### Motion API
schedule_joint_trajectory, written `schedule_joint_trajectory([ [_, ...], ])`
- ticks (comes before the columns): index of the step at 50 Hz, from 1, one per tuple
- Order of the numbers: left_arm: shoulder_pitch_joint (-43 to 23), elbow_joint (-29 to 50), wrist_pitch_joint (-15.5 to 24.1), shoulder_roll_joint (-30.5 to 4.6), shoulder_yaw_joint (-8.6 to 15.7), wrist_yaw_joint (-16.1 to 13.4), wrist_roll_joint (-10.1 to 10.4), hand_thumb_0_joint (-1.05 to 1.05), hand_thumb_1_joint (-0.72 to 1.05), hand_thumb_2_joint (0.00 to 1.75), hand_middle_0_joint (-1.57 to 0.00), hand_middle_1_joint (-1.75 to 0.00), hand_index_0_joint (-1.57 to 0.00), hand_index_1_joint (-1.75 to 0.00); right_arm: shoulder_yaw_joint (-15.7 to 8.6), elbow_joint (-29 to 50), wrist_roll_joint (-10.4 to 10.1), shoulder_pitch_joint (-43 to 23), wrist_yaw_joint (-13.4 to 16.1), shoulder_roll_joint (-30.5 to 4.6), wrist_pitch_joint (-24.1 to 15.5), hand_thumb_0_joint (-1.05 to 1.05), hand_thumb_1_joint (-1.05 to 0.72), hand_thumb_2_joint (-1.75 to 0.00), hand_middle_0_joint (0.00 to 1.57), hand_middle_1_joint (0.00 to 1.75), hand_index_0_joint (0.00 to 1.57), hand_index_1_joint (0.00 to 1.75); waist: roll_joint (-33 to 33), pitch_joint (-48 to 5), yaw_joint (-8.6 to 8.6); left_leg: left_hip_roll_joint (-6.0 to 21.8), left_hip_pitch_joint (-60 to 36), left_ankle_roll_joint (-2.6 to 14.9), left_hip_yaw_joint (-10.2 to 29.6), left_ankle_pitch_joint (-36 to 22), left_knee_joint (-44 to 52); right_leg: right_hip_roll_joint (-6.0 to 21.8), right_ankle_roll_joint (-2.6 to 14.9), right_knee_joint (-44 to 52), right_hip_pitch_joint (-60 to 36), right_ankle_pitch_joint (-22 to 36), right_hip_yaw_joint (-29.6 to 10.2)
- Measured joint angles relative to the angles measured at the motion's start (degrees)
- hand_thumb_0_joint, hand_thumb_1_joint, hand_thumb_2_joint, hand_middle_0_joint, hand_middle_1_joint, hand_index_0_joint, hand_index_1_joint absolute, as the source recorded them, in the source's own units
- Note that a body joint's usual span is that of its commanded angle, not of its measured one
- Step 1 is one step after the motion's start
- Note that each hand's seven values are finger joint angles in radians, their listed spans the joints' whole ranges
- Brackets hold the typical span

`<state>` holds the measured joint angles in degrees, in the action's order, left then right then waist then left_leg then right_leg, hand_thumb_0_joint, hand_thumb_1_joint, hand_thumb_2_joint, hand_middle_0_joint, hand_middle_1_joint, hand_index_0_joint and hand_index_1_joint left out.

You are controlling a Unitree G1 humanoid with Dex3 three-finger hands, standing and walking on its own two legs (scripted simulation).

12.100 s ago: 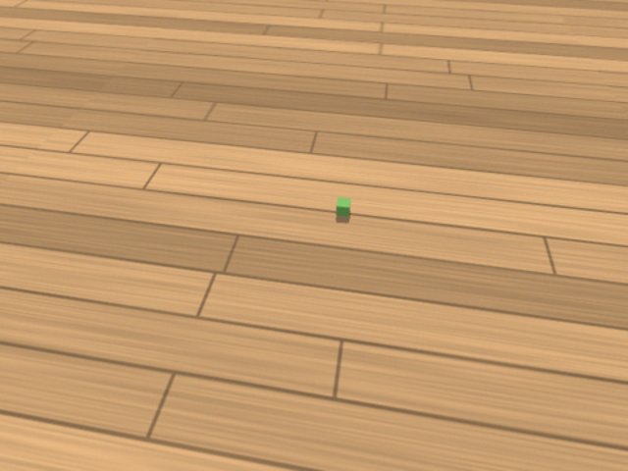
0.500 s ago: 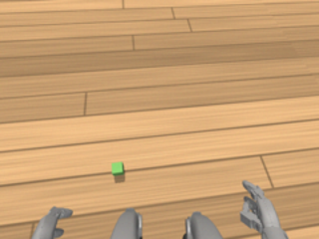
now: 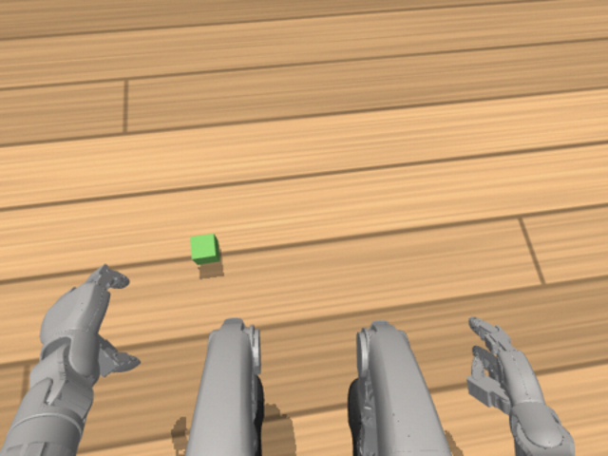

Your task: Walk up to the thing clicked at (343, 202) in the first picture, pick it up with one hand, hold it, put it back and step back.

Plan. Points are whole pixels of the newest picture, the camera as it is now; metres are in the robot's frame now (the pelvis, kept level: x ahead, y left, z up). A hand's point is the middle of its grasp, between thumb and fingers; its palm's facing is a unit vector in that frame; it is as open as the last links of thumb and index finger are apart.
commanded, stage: rise first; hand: left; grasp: from above
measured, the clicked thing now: (205, 249) +0.50 +0.26 -0.50
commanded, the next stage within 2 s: none
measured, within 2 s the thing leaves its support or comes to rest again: neither
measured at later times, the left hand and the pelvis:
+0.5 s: hand (146, 278) +0.38 +0.31 -0.29, palm faces -0.43 -0.08 -0.90, open 12.1 cm; pelvis -0.05 +0.01 -0.15, yaw -4 degrees
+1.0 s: hand (163, 261) +0.43 +0.31 -0.35, palm faces -0.44 -0.06 -0.90, open 12.6 cm; pelvis -0.04 +0.01 -0.19, yaw -6 degrees
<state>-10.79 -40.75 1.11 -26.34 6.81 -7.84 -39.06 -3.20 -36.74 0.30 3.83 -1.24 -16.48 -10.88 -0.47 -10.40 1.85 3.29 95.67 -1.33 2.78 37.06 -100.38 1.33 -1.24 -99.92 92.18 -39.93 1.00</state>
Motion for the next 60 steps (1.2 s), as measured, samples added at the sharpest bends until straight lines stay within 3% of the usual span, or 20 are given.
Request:
schedule_joint_trajectory([
  [8,-14.37,-10.96,4.93,-4.78,0.65,-1.22,-9.36,0.00,-0.31,0.80,-0.32,-0.84,-0.32,-0.85,-0.35,-3.48,1.17,0.42,-1.54,0.32,2.41,0.01,-0.91,-0.90,0.20,0.30,0.20,0.30,-0.07,1.96,-0.16,0.47,13.79,-0.36,1.75,-0.05,-11.78,-0.99,0.37,-11.59,13.63,0.11,0.59],
  [18,-25.06,-20.33,10.11,-10.42,1.67,-5.82,-21.17,0.00,-0.21,0.75,-0.36,-0.78,-0.37,-0.79,0.40,-6.71,3.11,3.15,-2.46,1.33,6.19,0.01,-0.89,-0.90,0.20,0.30,0.20,0.30,0.43,4.92,2.46,0.28,24.78,0.00,3.59,-0.88,-22.33,-1.62,-0.25,-21.05,23.67,1.17,1.24],
  [27,-31.63,-28.14,11.18,-14.40,1.42,-9.23,-27.99,0.00,-0.20,0.74,-0.36,-0.75,-0.37,-0.75,1.39,-7.83,4.88,4.42,-3.18,1.69,8.54,0.01,-0.90,-0.90,0.20,0.30,0.20,0.30,0.95,5.68,5.55,-0.10,29.96,0.77,4.35,-1.00,-27.83,-1.81,-0.76,-25.70,27.86,1.19,1.42],
  [32,-34.79,-31.81,11.81,-15.77,1.16,-10.26,-30.04,0.00,-0.22,0.76,-0.35,-0.75,-0.36,-0.75,2.09,-8.15,5.65,4.33,-3.72,1.78,8.78,0.01,-0.90,-0.90,0.20,0.30,0.20,0.30,1.45,5.97,6.65,-0.19,31.82,1.06,4.58,-0.67,-29.97,-1.94,-1.08,-27.54,29.38,0.84,1.41],
  [42,-39.29,-37.35,11.25,-17.37,1.70,-12.15,-31.88,0.00,-0.24,0.77,-0.32,-0.77,-0.33,-0.77,3.72,-7.30,6.97,3.33,-4.90,1.86,8.33,0.01,-0.90,-0.90,0.20,0.30,0.20,0.30,2.18,6.92,8.04,-0.34,34.98,1.18,5.15,-0.13,-33.26,-2.18,-1.31,-30.47,32.15,0.27,1.56],
  [60,-42.43,-39.82,10.57,-20.65,3.43,-12.56,-31.60,0.00,-0.32,0.82,-0.26,-0.85,-0.27,-0.84,6.21,-6.21,8.27,2.47,-6.10,1.68,8.58,0.01,-0.90,-0.90,0.20,0.30,0.20,0.30,2.63,9.84,9.65,-0.21,37.64,0.67,6.79,1.37,-37.08,-2.88,-1.83,-33.53,34.61,-0.66,2.50],
])
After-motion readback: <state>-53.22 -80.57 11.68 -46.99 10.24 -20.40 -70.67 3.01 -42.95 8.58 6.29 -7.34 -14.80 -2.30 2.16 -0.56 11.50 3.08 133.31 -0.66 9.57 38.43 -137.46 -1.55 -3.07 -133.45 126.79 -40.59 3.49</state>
